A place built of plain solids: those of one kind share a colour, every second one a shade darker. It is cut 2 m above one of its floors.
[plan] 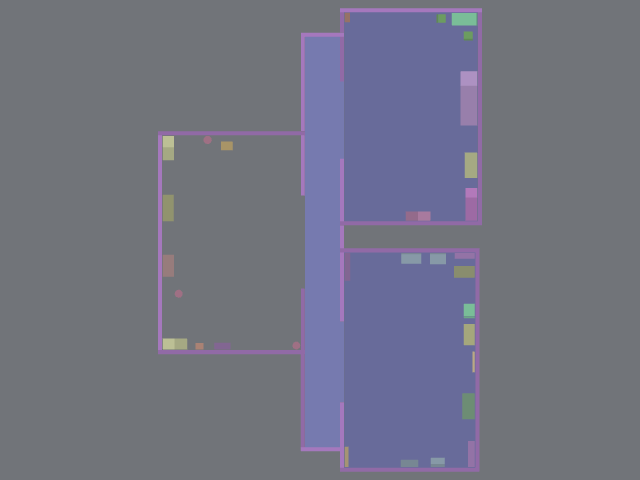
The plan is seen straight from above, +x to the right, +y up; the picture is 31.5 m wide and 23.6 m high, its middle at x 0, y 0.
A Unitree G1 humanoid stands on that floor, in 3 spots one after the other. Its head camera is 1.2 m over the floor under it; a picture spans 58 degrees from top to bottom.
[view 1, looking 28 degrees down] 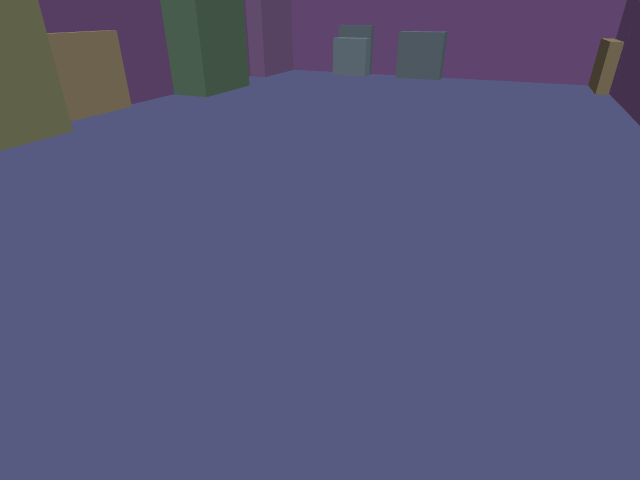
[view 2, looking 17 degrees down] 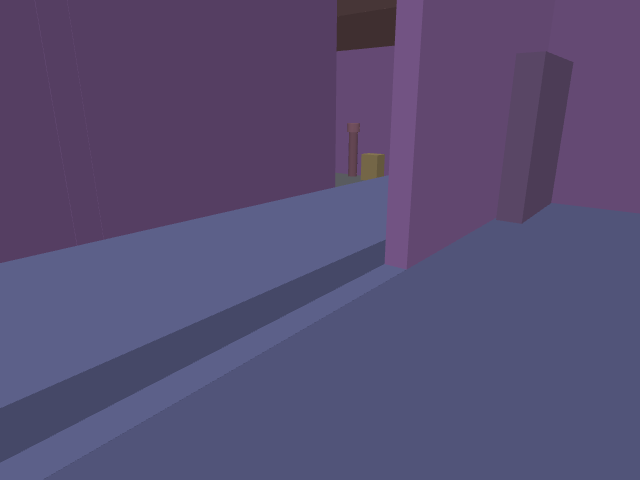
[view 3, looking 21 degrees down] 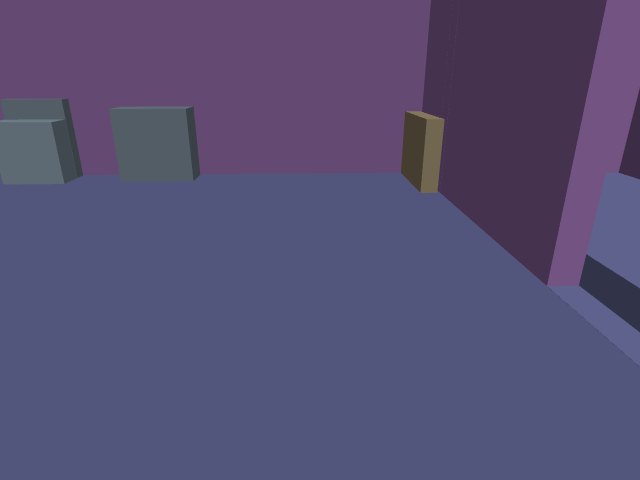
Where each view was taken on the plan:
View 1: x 2.64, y -1.80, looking -67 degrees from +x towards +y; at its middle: floor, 2.56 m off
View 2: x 2.64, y -6.88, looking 129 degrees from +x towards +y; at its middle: floor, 3.41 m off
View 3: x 2.64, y -5.67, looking -92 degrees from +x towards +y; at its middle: floor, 3.35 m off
